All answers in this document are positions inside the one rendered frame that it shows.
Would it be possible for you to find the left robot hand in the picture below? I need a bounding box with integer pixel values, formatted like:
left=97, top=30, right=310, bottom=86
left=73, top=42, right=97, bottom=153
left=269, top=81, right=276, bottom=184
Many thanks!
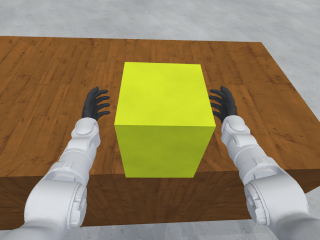
left=81, top=86, right=110, bottom=121

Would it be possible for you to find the left robot forearm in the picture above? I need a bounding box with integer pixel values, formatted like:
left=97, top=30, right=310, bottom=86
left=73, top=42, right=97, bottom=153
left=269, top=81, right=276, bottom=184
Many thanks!
left=24, top=117, right=101, bottom=221

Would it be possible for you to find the right robot forearm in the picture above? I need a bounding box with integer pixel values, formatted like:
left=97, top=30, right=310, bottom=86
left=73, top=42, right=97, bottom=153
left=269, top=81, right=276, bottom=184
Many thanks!
left=221, top=115, right=309, bottom=212

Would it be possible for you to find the right robot hand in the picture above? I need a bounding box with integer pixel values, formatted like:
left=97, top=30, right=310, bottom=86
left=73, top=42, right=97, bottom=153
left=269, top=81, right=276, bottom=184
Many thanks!
left=208, top=86, right=238, bottom=124

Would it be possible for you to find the pedestal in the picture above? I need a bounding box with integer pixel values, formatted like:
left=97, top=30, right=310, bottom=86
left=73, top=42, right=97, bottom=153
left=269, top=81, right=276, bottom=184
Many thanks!
left=0, top=36, right=320, bottom=231

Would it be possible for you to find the carton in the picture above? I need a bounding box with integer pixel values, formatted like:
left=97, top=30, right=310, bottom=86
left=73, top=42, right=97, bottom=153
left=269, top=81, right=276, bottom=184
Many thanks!
left=114, top=62, right=216, bottom=178

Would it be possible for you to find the left robot upper arm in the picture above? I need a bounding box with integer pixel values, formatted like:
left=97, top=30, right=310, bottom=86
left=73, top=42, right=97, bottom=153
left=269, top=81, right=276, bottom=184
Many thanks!
left=0, top=179, right=87, bottom=240

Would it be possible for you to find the right robot upper arm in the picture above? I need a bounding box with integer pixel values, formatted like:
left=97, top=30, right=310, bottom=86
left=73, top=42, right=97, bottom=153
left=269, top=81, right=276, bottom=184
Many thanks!
left=244, top=173, right=320, bottom=240

